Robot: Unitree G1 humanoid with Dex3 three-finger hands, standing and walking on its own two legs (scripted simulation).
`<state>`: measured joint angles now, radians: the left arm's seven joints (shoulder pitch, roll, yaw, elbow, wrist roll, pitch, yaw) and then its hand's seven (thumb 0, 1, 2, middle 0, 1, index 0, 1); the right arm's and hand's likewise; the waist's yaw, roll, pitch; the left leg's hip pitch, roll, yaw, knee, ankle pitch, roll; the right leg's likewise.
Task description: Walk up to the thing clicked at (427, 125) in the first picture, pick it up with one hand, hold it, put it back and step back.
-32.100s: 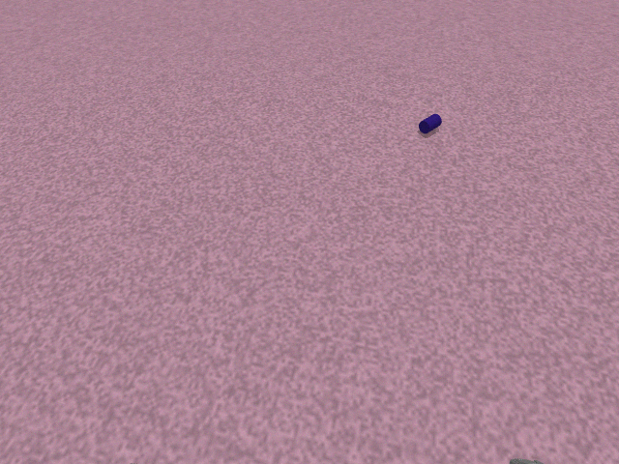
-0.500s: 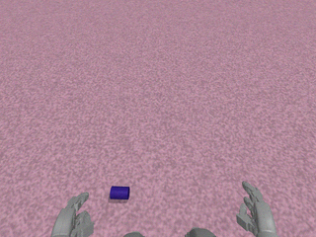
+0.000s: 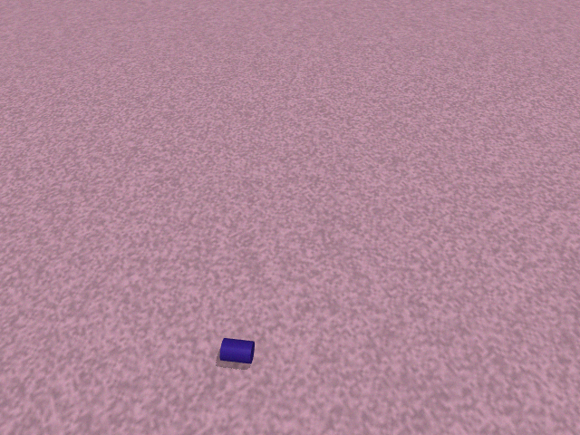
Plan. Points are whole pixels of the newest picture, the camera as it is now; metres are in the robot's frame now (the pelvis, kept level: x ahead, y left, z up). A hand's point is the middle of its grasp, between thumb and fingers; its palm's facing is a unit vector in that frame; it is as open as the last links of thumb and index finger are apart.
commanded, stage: stand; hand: left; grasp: from above
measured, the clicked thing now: (237, 350) +0.44 +0.22 -0.73
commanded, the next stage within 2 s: none
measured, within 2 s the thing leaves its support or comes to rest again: neither
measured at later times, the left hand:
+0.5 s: hand out of the picture +0.05 +0.24 -0.15, palm faces +0.04 -0.94 -0.35, open 7.4 cm
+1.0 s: hand out of the picture +0.06 +0.23 -0.15, palm faces +0.02 -0.94 -0.34, open 7.4 cm
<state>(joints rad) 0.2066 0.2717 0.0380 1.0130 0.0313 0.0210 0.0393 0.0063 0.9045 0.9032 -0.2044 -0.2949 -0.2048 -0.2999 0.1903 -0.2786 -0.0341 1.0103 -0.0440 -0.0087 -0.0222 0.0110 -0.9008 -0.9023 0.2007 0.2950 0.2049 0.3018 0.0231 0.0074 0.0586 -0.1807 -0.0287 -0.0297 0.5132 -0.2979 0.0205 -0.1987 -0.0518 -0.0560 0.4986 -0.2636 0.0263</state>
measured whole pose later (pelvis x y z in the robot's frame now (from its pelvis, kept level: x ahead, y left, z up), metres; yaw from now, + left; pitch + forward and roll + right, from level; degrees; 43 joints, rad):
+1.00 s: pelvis -0.01 -0.01 +0.01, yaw +0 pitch -3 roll +0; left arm 0.10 0.31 0.03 1.18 0.02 0.00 0.02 0.00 0.90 0.90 -0.21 -0.30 -0.21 -0.30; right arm 0.13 -0.32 0.00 1.13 -0.03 -0.01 -0.01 0.01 -0.90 -0.90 0.20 0.29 0.20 0.30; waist 0.01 0.02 0.06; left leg -0.08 -0.01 -0.04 0.32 -0.19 0.00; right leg -0.10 -0.03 -0.07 0.32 -0.16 0.01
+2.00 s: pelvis +0.00 -0.02 +0.01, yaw +0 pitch -2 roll +0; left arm 0.11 0.33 0.02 1.16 0.01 -0.01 0.00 0.00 0.90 0.90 -0.21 -0.29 -0.21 -0.30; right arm 0.13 -0.34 0.01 1.13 -0.02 -0.01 0.00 0.01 -0.90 -0.90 0.20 0.29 0.21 0.30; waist 0.00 0.02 0.05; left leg -0.08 0.01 -0.04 0.30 -0.19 -0.02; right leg -0.11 -0.02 -0.06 0.31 -0.16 -0.01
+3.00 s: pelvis -0.19 +0.02 -0.01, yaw -3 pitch -1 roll +1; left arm 0.14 0.35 0.06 0.79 0.03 0.03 0.02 0.00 0.90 0.90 -0.21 -0.30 -0.21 -0.30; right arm 0.16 -0.41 -0.04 0.88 0.00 0.05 -0.02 0.01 -0.90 -0.90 0.20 0.30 0.21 0.30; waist 0.01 0.02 0.17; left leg -0.35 -0.08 -0.09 0.92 -0.51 -0.02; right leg -0.32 -0.01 0.02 0.61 -0.27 -0.01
